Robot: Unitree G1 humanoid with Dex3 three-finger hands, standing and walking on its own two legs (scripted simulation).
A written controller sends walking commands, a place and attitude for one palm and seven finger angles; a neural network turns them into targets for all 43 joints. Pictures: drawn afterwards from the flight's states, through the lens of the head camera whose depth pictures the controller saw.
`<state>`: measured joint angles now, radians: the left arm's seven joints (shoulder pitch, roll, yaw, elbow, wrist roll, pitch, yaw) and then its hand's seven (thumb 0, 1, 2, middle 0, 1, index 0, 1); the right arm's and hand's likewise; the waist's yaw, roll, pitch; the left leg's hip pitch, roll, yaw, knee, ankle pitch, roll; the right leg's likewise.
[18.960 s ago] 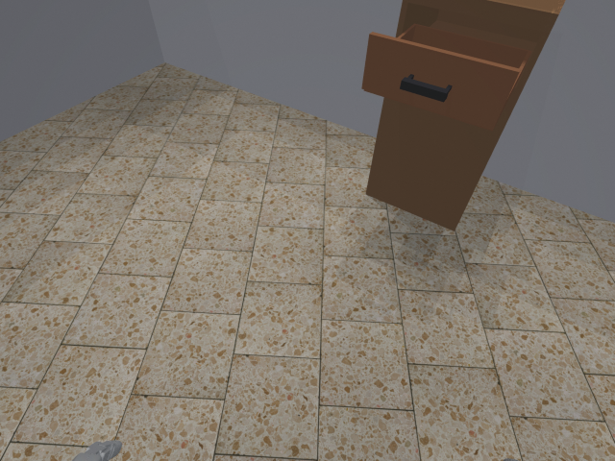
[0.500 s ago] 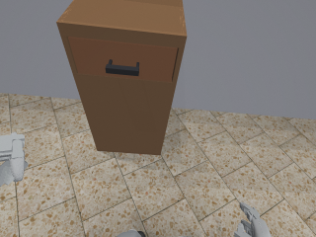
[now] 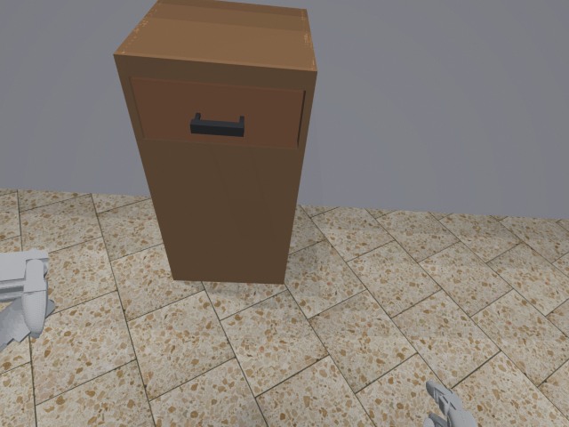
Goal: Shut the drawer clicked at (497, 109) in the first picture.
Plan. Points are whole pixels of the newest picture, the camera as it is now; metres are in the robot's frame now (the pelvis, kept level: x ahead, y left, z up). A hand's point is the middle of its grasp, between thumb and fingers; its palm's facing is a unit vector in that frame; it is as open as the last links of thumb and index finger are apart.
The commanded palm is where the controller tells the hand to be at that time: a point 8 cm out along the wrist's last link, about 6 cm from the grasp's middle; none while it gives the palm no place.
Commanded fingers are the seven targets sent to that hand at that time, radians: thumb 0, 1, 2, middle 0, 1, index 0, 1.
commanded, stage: stop stepping back and stand still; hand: left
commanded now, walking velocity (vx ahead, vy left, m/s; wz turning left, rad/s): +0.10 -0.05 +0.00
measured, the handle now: (218, 123) +0.77 +0.20 +0.01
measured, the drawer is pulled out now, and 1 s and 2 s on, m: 0.00 0.00 0.00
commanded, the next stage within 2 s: let the arm hang, fingers relaxed in 0.58 s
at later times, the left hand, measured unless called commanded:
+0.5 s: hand (7, 363) +0.13 +0.25 +0.18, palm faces +0.39 -0.82 -0.43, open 3.3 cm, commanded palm +0.07 +0.29 +0.19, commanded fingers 0.00 0.90 0.90 -1.40 -1.60 -1.40 -1.60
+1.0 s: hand out of the picture -0.05 +0.19 -0.17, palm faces +0.12 -0.98 -0.18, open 3.2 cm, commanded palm none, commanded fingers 0.00 0.90 0.90 -0.72 -0.86 -0.72 -0.86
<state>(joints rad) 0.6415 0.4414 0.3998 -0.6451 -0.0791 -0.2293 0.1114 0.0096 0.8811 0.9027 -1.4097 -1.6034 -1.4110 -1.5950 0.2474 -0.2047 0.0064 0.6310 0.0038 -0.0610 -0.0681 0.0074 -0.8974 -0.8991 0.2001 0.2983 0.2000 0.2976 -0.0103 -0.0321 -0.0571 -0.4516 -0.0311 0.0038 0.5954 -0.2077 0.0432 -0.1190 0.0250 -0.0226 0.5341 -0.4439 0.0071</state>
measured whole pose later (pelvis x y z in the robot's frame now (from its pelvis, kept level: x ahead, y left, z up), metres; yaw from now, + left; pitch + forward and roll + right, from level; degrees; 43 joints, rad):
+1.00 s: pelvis -0.07 +0.01 +0.01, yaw +5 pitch -2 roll -2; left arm 0.29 0.19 0.03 0.92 0.00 0.05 0.03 0.01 0.90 0.90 -1.06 -1.27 -1.06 -1.28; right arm 0.21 -0.24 -0.02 0.94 -0.03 0.02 -0.01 0.00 -0.90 -0.90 0.20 0.30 0.20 0.30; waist -0.02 -0.02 0.06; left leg -0.36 -0.06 -0.07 0.57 -0.17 0.04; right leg -0.20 0.04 -0.01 0.55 -0.33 -0.02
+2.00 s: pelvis -0.04 -0.02 +0.02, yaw +4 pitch -2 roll +0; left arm 0.29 0.12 0.01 1.14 0.00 0.00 0.04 0.00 0.91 0.90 -0.20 -0.30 -0.20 -0.30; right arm 0.28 -0.12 -0.01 1.14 -0.02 0.01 -0.04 0.00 -0.90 -0.90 0.19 0.30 0.19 0.30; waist -0.01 0.01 0.06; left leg -0.25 -0.04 -0.07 0.45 -0.16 0.01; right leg -0.09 0.06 0.00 0.42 -0.30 -0.05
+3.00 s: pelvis -0.03 -0.02 +0.02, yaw +4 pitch -2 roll +0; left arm 0.28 0.14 0.01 1.14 0.00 -0.01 0.03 0.00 0.90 0.90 -0.20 -0.30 -0.20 -0.30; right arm 0.25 -0.15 -0.02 1.14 -0.02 0.00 -0.04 0.00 -0.90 -0.90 0.19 0.30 0.19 0.30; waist 0.00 0.01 0.06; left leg -0.22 -0.04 -0.06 0.42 -0.17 0.01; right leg -0.06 0.06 0.01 0.40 -0.30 -0.05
